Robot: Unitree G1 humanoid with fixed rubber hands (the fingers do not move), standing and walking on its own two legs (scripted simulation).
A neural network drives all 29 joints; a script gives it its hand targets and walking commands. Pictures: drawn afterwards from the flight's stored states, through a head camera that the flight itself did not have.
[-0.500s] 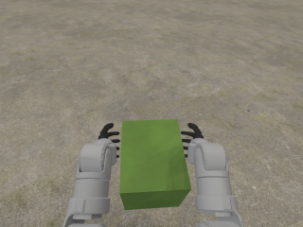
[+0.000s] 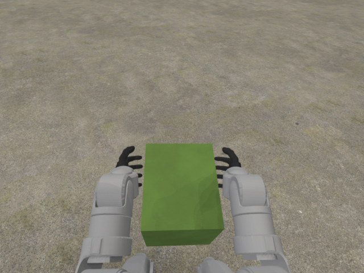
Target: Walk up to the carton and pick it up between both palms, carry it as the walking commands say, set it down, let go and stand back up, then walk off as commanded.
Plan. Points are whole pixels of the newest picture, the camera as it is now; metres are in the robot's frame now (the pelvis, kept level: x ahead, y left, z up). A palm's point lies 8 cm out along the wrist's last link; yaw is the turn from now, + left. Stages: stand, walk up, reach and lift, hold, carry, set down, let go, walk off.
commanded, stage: carry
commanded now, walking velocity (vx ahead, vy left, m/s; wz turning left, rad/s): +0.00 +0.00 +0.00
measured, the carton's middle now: (178, 196) +0.30 +0.00 +0.00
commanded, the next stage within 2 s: none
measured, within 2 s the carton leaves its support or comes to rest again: neither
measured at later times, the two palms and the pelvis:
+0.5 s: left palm (123, 185) +0.24 +0.11 +0.13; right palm (253, 197) +0.23 -0.13 +0.12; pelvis -0.07 +0.01 +0.04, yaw -2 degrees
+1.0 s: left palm (116, 214) +0.21 +0.12 +0.09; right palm (248, 221) +0.19 -0.12 +0.08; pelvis -0.10 +0.01 +0.03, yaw -3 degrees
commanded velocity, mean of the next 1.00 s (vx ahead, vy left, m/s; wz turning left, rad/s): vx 0.00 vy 0.00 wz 0.00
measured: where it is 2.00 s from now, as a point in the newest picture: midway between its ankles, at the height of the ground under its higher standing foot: outside the picture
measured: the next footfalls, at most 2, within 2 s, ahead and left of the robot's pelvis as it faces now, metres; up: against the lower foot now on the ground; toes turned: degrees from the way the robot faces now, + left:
left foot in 0.12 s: +0.06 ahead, +0.08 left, +0.00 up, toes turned +1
right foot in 0.32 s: +0.05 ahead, -0.11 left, +0.00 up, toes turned +13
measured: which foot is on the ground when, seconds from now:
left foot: up 0.00-0.10, down 0.12-1.00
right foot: down 0.00-0.14, up 0.16-0.30, down 0.32-1.00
